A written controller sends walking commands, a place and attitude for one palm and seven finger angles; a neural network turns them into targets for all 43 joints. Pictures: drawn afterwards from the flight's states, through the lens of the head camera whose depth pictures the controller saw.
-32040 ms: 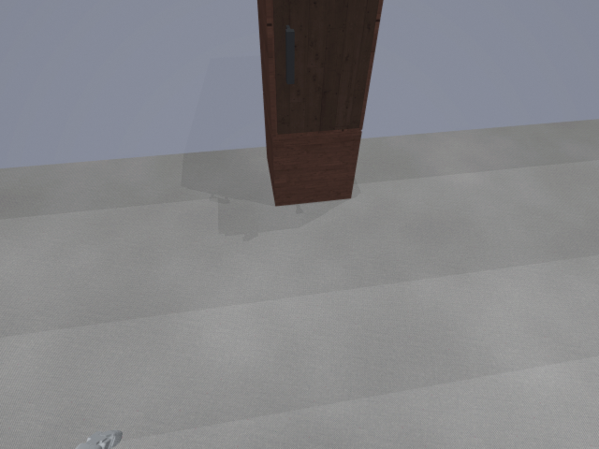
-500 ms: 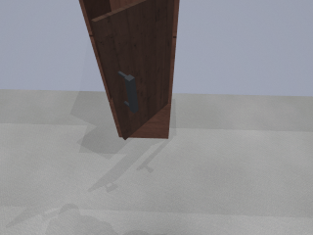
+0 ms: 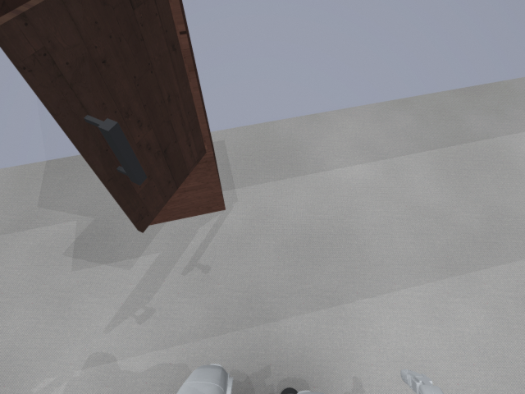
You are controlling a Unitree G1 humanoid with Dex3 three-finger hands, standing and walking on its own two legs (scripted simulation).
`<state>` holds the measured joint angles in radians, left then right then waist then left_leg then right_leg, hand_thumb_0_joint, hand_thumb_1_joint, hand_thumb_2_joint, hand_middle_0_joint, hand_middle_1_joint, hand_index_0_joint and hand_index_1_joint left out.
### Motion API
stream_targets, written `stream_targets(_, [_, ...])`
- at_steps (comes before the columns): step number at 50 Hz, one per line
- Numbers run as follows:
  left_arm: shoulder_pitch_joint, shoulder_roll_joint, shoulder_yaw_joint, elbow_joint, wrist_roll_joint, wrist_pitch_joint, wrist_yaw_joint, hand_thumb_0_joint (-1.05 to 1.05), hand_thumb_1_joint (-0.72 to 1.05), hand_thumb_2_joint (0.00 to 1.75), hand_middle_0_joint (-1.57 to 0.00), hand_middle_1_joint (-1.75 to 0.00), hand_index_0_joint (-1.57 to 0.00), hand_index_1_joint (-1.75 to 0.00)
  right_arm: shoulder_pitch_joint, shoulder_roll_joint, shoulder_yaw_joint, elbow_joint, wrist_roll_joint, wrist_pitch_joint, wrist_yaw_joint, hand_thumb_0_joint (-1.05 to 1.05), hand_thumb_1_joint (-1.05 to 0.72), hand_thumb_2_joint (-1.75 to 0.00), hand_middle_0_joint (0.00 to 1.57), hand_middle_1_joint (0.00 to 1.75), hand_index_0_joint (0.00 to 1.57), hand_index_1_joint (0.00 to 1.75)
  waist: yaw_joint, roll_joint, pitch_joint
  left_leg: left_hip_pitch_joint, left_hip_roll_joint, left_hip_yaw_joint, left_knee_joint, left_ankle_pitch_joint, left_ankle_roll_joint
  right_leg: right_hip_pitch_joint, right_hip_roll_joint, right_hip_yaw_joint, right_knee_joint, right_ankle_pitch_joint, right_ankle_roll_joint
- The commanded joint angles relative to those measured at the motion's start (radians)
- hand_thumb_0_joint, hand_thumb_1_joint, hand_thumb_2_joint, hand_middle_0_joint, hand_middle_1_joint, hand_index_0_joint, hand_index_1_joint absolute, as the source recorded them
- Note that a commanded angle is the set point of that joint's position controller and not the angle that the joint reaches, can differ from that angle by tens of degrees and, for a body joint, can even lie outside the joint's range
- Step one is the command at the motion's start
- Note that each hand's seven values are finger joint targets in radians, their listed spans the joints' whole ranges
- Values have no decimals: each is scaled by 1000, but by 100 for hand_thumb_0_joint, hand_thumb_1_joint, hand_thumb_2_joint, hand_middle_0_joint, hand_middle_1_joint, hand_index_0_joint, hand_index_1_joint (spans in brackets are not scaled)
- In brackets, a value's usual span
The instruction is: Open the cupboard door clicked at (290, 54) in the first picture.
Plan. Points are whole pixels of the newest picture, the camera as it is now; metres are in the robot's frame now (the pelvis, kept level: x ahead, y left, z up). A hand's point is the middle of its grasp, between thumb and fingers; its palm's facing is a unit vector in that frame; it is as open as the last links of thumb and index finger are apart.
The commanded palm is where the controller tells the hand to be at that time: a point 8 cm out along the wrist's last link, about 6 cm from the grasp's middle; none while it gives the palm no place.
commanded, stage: walk to a spot facing it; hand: left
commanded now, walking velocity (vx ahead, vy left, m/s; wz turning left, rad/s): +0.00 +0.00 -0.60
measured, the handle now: (116, 151) +0.53 +0.36 -0.03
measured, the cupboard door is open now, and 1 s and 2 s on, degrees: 50 50 50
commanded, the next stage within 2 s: none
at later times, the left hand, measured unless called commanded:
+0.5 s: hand (170, 370) +0.15 +0.19 -0.17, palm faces -0.27 -0.91 -0.30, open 7.4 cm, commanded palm none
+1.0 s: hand (258, 311) +0.26 +0.04 -0.15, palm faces -0.60 -0.78 -0.20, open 7.4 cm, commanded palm none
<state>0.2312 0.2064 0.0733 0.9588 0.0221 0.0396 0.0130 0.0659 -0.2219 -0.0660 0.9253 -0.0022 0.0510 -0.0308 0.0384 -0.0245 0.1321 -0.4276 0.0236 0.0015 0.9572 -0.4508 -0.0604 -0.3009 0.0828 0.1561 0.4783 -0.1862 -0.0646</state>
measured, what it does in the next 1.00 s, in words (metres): steps on the spot, turning right: left foot, then right foot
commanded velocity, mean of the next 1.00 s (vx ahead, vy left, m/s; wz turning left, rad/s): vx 0.12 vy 0.00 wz -0.60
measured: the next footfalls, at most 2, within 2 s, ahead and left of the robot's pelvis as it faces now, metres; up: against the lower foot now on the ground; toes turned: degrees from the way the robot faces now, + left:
left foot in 0.18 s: +0.05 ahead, +0.16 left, +0.00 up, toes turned -9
right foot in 0.46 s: +0.02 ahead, -0.14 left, +0.00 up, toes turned -17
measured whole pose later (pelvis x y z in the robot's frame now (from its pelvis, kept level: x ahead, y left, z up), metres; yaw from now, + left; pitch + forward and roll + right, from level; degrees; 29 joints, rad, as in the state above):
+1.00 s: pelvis +0.03 -0.05 +0.00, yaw -36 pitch +2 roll -1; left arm 0.11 0.26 0.08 0.87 0.02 0.05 -0.08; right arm 0.38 -0.22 -0.03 0.95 -0.04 -0.03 -0.01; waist -0.02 0.00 0.06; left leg -0.13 0.15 0.17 0.40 -0.29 -0.07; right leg -0.51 -0.06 -0.07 0.82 -0.34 0.02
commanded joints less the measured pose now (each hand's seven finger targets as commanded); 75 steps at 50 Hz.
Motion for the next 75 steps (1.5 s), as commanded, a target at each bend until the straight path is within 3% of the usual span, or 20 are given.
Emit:
stream_targets(1, [45,215,60,-69,8,-16,11,0,90,90,-20,-30,-20,-30,10,-68,-13,-82,2,-26,-3,0,-90,-90,20,30,20,30,1,-124,-199,-9,-16,-19,-109,9,8,194,-242,326,-124,305,-136])
stream_targets(6, [-29,210,58,-97,1,-5,6,0,90,90,-20,-30,-20,-30,109,-89,-17,-62,9,-41,-14,0,-90,-90,20,30,20,30,-61,-95,-197,281,-30,-27,-484,164,27,-1,-181,334,-73,179,-48])
stream_targets(8, [-22,124,36,-130,-17,-5,-9,0,90,90,-20,-30,-20,-30,138,-219,-41,-66,-11,-56,-26,0,-90,-90,20,30,20,30,-76,258,-193,507,281,-346,-707,115,120,-322,17,110,163,-218,51])
stream_targets(10, [-100,176,46,-165,-4,-8,-27,0,90,90,-20,-30,-20,-30,124,-246,-35,-98,-31,-52,-31,0,-90,-90,20,30,20,30,-72,184,-115,288,469,-434,-728,315,277,-299,-47,-48,549,-386,108])
stream_targets(20, [-31,129,29,-145,-7,-5,-59,0,90,90,-20,-30,-20,-30,127,-233,-33,-109,-32,-44,-9,0,-90,-90,20,30,20,30,-17,210,-182,211,246,24,-426,554,116,67,-47,-254,128,-111,86])
stream_targets(23, [129,355,73,-101,0,-21,-20,0,90,90,-20,-30,-20,-30,53,-120,-9,-185,-5,-35,1,0,-90,-90,20,30,20,30,82,-323,-219,-158,24,73,120,-236,-3,287,-476,371,-159,437,-146])
stream_targets(34, [-77,248,46,-140,4,-7,-13,0,90,90,-20,-30,-20,-30,205,-91,-3,-85,-9,-46,12,0,-90,-90,20,30,20,30,-64,-126,-189,230,-17,70,-359,97,4,-61,-224,233,-113,-238,-86])
stream_targets(35, [-109,219,39,-153,0,-5,-20,0,90,90,-20,-30,-20,-30,265,-118,-7,-67,-13,-55,8,0,-90,-90,20,30,20,30,-101,-71,-165,384,3,55,-481,104,14,-219,-182,208,-83,-394,-50])
stream_targets(37, [-162,120,18,-217,-13,-5,-39,0,90,90,-20,-30,-20,-30,388,-293,-43,-49,-45,-74,-12,0,-90,-90,20,30,20,30,-160,415,-121,443,460,-537,-830,-395,178,-503,20,-118,431,-472,66])
stream_targets(38, [-229,164,25,-237,-2,-17,-50,0,90,90,-20,-30,-20,-30,362,-297,-40,-55,-36,-80,-13,0,-90,-90,20,30,20,30,-146,272,-54,332,532,-565,-871,-393,248,-496,-96,-64,535,-381,60])
stream_targets(44, [-183,82,20,-184,6,-20,-100,0,90,90,-20,-30,-20,-30,271,-183,-5,-58,-42,-108,-2,0,-90,-90,20,30,20,30,-61,228,-75,280,270,-24,-764,81,140,-349,-140,-202,526,-127,91])
stream_targets(51, [-141,105,19,-155,1,-35,-96,0,90,90,-20,-30,-20,-30,308,-212,-17,-37,-40,-99,16,0,-90,-90,20,30,20,30,-37,148,-153,220,302,144,-547,193,106,69,-89,-300,97,-119,58])
stream_targets(52, [18,157,34,-100,5,-45,-86,0,90,90,-20,-30,-20,-30,279,-194,-13,-45,-32,-99,22,0,-90,-90,20,30,20,30,43,23,-210,103,231,213,-316,240,67,308,-80,-260,18,-124,24])
stream_targets(53, [189,298,67,-55,14,-62,-64,0,90,90,-20,-30,-20,-30,227,-103,7,-91,-9,-101,36,0,-90,-90,20,30,20,30,119,-317,-272,-234,93,302,42,-20,11,554,-370,207,-139,-260,-98])
stream_targets(55, [195,332,78,-45,-16,-59,-36,0,90,90,-20,-30,-20,-30,109,-132,1,-142,-8,-105,32,0,-90,-90,20,30,20,30,110,-244,-173,-442,114,7,304,-102,19,473,-484,409,-252,-214,-210])
stream_targets(58, [-8,208,42,-93,-2,-72,-17,0,90,90,-20,-30,-20,-30,148,-116,-8,-74,-23,-93,33,0,-90,-90,20,30,20,30,-17,-159,-156,-221,148,5,177,53,-5,183,-359,168,-231,-76,-146])
stream_targets(69, [14,164,37,-31,-7,-94,-28,0,90,90,-20,-30,-20,-30,205,-92,-10,-35,-23,-122,36,0,-90,-90,20,30,20,30,-89,-5,-139,300,33,82,-479,273,16,-13,-218,42,-76,-36,-74])
stream_targets(71, [55,59,11,-49,-17,-90,-41,0,90,90,-20,-30,-20,-30,451,-269,-50,23,-51,-130,15,0,-90,-90,20,30,20,30,-173,411,-280,618,418,-439,-679,-24,169,-323,-20,-187,481,-351,25])
stream_targets(72, [1,85,10,-72,-6,-97,-39,0,90,90,-20,-30,-20,-30,469,-255,-44,22,-47,-113,11,0,-90,-90,20,30,20,30,-181,310,-231,566,493,-570,-750,-112,250,-397,-52,-119,669,-389,21])
stream_targets(75, [-71,68,16,-61,11,-95,-49,0,90,90,-20,-30,-20,-30,323,-140,-13,-8,-43,-124,15,0,-90,-90,20,30,20,30,-100,185,-39,261,384,-365,-790,-39,214,-411,-159,-110,767,-198,31])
